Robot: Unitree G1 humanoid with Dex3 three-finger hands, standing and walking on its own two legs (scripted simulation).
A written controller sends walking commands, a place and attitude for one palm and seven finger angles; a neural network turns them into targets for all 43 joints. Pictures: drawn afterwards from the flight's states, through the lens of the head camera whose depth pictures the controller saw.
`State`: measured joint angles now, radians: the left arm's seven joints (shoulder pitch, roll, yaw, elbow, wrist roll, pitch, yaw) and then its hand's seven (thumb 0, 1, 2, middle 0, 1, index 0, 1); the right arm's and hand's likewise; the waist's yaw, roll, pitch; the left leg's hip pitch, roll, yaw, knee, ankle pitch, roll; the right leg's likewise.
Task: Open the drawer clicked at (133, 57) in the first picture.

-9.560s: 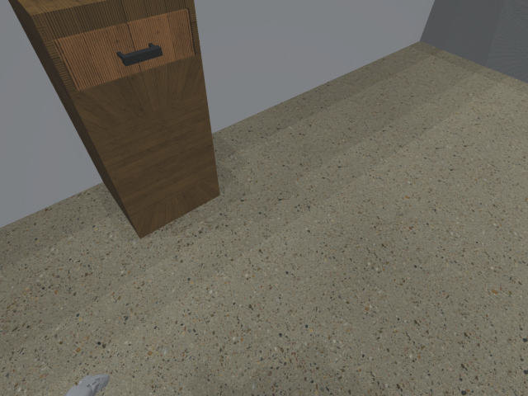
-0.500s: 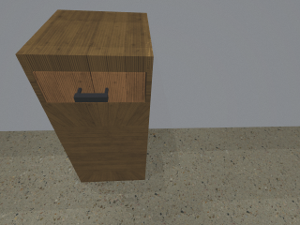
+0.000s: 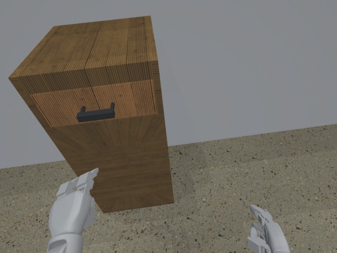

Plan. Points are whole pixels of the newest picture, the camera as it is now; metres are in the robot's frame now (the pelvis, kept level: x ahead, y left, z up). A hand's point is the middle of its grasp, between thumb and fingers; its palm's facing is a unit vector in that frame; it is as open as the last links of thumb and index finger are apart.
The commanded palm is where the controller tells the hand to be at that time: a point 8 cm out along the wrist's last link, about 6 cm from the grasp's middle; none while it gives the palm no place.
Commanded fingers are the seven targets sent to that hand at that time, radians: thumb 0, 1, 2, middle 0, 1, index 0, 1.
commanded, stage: raise the hand with hooked fingers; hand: left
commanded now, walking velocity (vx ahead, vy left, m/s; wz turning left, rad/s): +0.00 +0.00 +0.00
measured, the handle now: (97, 111) +0.53 +0.27 +0.06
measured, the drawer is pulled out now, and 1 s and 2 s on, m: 0.00 0.00 0.00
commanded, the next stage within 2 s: move the hooked fingers above the handle in 1.58 s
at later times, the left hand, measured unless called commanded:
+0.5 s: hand (86, 185) +0.27 +0.22 +0.05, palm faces +0.04 -0.11 -0.99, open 11.0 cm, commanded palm +0.23 +0.22 +0.11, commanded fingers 0.00 -0.08 0.48 -0.27 -0.93 -0.27 -0.93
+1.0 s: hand (77, 135) +0.35 +0.23 +0.14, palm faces +0.16 -0.08 -0.98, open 13.6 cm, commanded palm +0.31 +0.24 +0.20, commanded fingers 0.00 -0.50 0.30 -0.30 -1.20 -0.30 -1.20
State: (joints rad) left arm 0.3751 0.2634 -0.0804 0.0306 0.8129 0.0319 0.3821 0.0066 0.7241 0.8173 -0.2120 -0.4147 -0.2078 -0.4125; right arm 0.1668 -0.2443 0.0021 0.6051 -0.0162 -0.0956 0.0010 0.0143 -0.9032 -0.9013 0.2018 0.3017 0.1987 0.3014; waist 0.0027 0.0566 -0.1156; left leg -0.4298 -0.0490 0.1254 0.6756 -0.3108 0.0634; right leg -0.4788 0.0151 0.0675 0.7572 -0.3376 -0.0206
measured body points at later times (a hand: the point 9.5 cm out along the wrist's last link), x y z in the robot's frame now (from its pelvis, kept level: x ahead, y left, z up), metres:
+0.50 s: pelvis +0.06 -0.04 +0.01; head +0.07 -0.08 +0.45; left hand +0.26 +0.22 +0.10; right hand +0.28 -0.23 -0.09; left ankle +0.03 +0.09 -0.71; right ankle +0.03 -0.11 -0.71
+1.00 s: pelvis +0.06 +0.00 +0.02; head +0.06 -0.04 +0.47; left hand +0.33 +0.24 +0.19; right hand +0.29 -0.22 -0.07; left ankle +0.03 +0.09 -0.71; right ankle +0.03 -0.11 -0.71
